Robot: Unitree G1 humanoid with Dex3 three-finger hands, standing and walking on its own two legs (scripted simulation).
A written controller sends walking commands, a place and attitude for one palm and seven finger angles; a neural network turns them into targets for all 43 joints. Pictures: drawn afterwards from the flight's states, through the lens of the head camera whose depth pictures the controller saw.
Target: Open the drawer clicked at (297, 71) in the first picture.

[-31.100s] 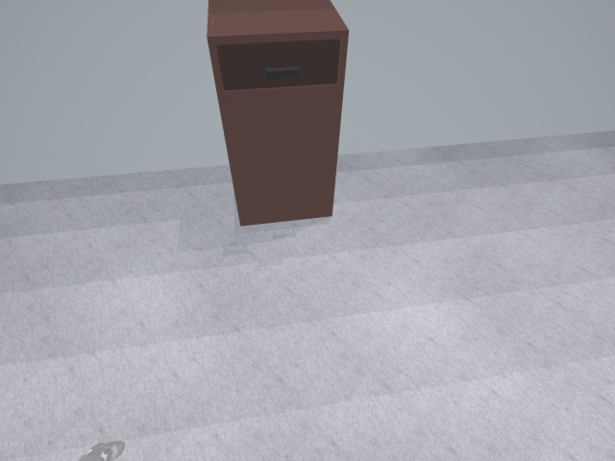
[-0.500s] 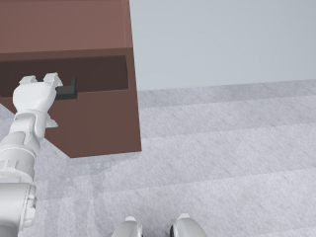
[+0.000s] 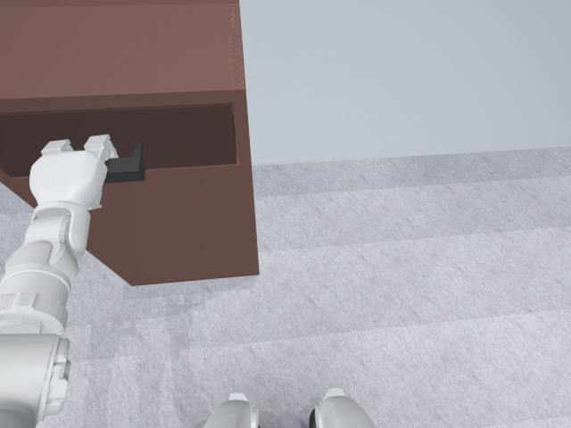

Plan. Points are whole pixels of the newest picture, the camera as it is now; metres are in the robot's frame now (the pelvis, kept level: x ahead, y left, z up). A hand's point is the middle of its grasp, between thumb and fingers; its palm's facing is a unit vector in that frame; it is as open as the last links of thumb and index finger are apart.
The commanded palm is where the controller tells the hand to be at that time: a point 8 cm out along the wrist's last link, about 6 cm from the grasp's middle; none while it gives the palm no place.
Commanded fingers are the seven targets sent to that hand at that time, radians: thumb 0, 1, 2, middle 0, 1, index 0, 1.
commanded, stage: pull the drawer open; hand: left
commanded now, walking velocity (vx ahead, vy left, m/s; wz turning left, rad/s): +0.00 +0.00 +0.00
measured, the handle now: (108, 159) +0.49 +0.28 +0.01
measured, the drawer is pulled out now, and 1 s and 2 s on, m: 0.00 0.13 0.23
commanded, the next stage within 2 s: none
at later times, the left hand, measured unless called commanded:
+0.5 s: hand (84, 231) +0.38 +0.29 -0.01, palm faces -0.05 -0.06 -1.00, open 6.0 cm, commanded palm +0.36 +0.28 +0.04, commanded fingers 0.00 0.90 0.90 -0.40 -1.35 -0.40 -1.35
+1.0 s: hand (76, 281) +0.31 +0.28 -0.01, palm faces -0.04 -0.04 -1.00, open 5.9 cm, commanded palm +0.29 +0.27 +0.04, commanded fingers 0.00 0.90 0.90 -0.40 -1.35 -0.40 -1.35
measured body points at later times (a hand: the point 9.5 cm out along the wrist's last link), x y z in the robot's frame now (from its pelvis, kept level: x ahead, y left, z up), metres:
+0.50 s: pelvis +0.01 +0.00 +0.01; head +0.11 +0.00 +0.45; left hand +0.38 +0.29 +0.04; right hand +0.08 -0.27 -0.12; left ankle -0.03 +0.08 -0.67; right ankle +0.00 -0.13 -0.67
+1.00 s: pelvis +0.00 -0.01 +0.02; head +0.08 -0.01 +0.46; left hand +0.31 +0.28 +0.04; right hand +0.14 -0.27 -0.11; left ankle -0.03 +0.08 -0.67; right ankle +0.00 -0.13 -0.67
